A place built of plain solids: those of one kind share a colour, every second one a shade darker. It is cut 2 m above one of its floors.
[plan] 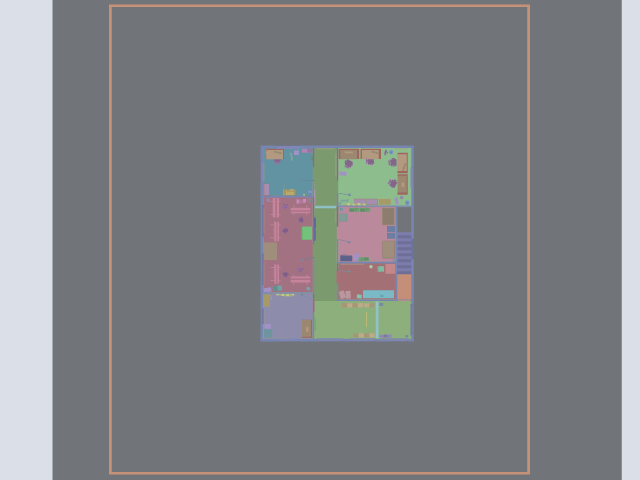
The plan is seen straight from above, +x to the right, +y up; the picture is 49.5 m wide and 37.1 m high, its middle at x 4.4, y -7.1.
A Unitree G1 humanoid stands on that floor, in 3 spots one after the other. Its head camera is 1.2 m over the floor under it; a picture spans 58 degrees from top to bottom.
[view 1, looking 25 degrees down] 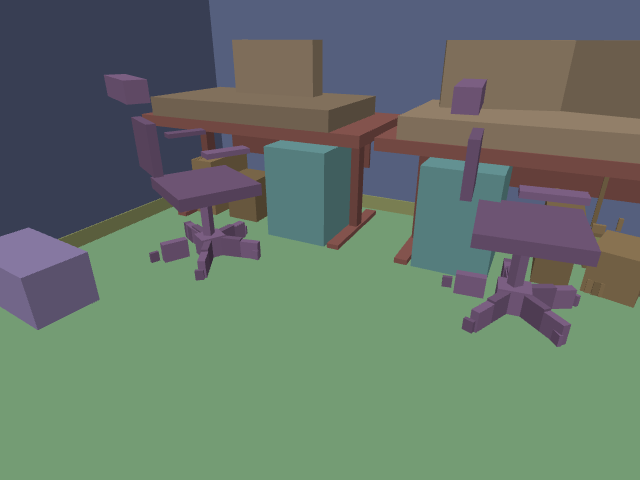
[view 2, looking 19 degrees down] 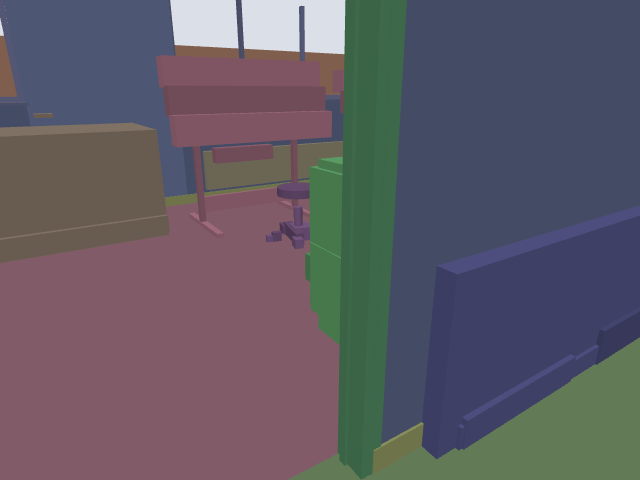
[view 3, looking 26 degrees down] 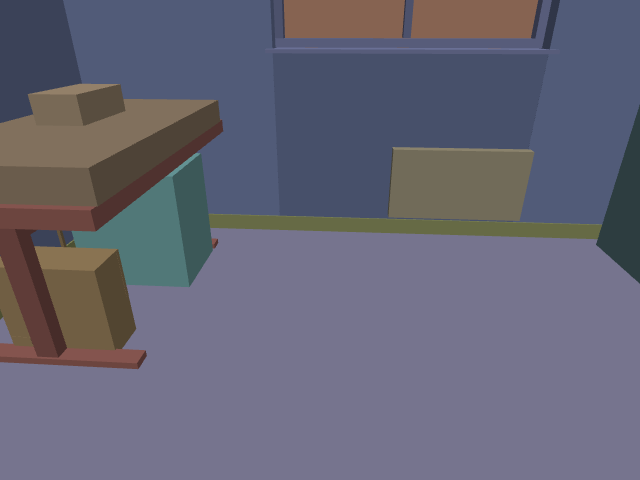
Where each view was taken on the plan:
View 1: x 8.30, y -3.00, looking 117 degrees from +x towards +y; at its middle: pedestal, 2.74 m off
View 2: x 4.80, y -8.15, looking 147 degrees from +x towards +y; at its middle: plan_chest_small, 2.09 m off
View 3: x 2.25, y -12.15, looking -86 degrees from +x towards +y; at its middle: raised_floor_wages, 2.74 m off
